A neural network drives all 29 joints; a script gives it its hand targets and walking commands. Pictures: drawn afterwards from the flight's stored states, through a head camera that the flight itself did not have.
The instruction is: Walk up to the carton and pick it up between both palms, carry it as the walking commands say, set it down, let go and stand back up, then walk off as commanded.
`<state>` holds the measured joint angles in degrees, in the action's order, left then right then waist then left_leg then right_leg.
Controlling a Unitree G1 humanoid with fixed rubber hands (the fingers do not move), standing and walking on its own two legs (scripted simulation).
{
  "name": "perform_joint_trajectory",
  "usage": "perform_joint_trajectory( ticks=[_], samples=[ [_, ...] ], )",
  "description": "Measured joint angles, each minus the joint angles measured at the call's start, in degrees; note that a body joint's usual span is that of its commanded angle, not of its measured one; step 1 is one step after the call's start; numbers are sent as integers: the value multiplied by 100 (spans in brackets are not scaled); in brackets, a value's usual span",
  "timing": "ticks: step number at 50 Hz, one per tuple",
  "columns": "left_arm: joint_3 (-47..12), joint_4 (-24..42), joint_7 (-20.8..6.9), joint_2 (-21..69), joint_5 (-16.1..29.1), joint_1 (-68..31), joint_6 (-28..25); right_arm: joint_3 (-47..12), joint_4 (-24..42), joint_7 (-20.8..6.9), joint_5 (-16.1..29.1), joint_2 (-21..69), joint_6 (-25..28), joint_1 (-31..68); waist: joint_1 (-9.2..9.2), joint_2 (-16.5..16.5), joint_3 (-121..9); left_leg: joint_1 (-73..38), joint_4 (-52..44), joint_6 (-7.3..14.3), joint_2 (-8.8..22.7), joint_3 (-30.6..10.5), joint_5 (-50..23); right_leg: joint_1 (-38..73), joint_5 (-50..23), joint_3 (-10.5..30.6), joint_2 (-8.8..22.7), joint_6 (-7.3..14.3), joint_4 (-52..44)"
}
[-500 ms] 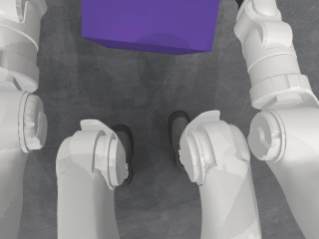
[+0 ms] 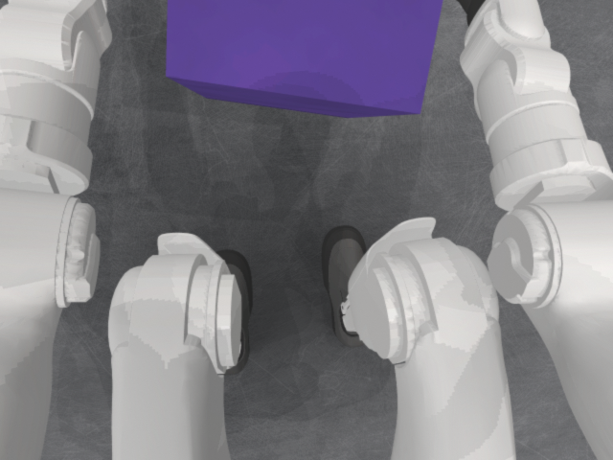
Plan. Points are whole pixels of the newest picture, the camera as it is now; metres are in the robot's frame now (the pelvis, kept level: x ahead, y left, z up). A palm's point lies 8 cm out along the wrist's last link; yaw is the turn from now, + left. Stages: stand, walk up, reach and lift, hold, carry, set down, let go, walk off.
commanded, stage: reach and lift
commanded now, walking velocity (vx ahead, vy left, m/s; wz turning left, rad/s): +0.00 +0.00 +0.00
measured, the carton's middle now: out of the picture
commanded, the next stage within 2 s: none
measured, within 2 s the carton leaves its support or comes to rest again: leaves its support in 1.24 s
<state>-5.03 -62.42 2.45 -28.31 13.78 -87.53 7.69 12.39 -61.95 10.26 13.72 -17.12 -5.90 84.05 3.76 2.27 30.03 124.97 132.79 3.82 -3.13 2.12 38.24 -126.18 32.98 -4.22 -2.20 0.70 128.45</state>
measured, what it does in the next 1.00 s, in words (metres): stands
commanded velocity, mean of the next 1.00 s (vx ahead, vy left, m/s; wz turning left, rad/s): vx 0.00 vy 0.00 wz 0.00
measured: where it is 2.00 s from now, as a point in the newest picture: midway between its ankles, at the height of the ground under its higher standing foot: (291, 317)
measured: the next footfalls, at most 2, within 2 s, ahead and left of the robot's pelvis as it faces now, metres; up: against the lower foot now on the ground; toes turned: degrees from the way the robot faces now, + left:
none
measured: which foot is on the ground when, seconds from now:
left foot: down 0.00-1.00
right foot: down 0.00-1.00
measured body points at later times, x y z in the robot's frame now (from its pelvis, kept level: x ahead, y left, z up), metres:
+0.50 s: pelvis +0.00 +0.00 +0.01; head +0.38 +0.03 +0.23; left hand +0.58 +0.13 -0.19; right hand +0.55 -0.17 -0.17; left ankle +0.09 +0.09 -0.32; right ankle +0.12 -0.11 -0.32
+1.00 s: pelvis +0.00 +0.01 +0.00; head +0.37 +0.03 +0.23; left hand +0.58 +0.13 -0.19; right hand +0.55 -0.17 -0.17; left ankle +0.09 +0.09 -0.32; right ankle +0.12 -0.11 -0.32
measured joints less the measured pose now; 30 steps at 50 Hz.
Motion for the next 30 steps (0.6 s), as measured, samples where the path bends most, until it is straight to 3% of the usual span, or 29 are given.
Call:
perform_joint_trajectory(
  ticks=[7, 21, 30],
  samples=[
    [28, -220, 25, 136, -122, -220, 6, -91, -97, -63, 91, 130, -55, 39, 44, 91, -5, -37, -68, 7, 46, 10, -46, 13, -79, 18, -39, -13, -75],
    [-62, -466, 92, 442, -305, -416, -67, -4, -336, 138, -123, 437, 112, 436, 54, 132, -5, -4, -152, -11, 21, -32, -80, 8, -93, 7, -46, -28, -172],
    [56, -482, 338, 609, -602, -470, 2, 240, -380, 122, -201, 473, 190, 409, 32, 148, -10, -19, -161, -23, -21, -46, -74, 32, -73, 36, -88, -72, -180]
  ],
)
